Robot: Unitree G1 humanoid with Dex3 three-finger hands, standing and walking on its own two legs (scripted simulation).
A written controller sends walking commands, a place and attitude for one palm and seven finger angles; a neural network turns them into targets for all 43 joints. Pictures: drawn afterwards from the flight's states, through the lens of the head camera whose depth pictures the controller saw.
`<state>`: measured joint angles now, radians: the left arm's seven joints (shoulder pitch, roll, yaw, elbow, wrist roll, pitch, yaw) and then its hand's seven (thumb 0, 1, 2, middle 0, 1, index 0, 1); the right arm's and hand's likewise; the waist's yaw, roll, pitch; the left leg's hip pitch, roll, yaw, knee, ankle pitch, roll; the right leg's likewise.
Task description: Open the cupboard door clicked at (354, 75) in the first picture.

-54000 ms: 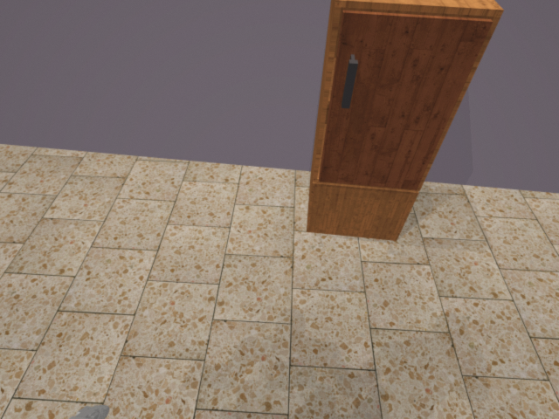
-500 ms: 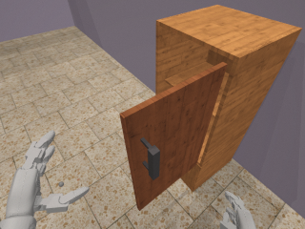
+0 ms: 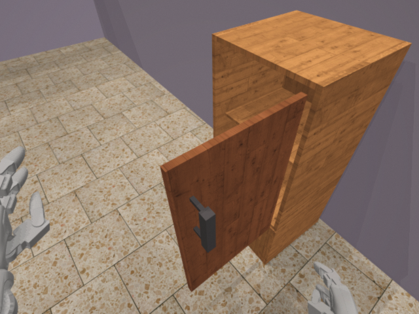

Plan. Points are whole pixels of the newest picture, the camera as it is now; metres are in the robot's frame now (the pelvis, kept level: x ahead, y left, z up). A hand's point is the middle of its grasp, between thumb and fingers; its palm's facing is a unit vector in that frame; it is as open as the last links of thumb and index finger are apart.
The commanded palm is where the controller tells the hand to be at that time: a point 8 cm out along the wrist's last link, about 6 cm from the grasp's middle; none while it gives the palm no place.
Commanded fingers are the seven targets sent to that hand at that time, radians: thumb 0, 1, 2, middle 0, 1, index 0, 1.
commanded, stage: draw the hand back to the body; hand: left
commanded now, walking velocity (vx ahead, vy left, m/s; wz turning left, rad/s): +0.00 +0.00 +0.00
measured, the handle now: (201, 223) +0.30 +0.06 +0.00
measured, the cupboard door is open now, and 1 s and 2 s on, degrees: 92 92 92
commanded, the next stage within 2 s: step back with the hand held close in 0.22 s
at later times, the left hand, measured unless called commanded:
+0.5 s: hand (49, 220) +0.19 +0.26 +0.16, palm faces +0.44 -0.78 -0.44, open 7.4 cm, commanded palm +0.14 +0.29 +0.18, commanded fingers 0.00 0.90 0.90 -0.20 -0.30 -0.20 -0.30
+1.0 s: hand out of the picture +0.11 +0.28 +0.15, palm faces +0.43 -0.77 -0.47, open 7.4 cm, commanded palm +0.05 +0.32 +0.18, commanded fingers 0.00 0.90 0.90 -0.20 -0.30 -0.20 -0.30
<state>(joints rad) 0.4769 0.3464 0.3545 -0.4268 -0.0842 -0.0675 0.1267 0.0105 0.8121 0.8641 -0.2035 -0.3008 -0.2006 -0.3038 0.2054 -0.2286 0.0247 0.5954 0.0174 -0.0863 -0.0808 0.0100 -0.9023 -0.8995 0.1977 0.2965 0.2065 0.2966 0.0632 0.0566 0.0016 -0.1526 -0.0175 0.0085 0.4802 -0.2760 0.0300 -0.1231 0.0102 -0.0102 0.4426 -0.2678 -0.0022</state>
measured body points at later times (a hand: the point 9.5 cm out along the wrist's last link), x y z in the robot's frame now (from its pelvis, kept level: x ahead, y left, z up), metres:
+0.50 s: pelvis -0.01 -0.01 +0.00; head -0.01 -0.03 +0.45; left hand +0.16 +0.30 +0.19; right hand +0.18 -0.24 -0.08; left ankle -0.01 +0.10 -0.74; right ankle -0.02 -0.12 -0.74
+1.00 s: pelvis -0.09 +0.02 -0.02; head -0.08 +0.02 +0.43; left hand +0.08 +0.32 +0.18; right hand +0.07 -0.23 -0.09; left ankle -0.01 +0.10 -0.74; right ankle -0.02 -0.12 -0.74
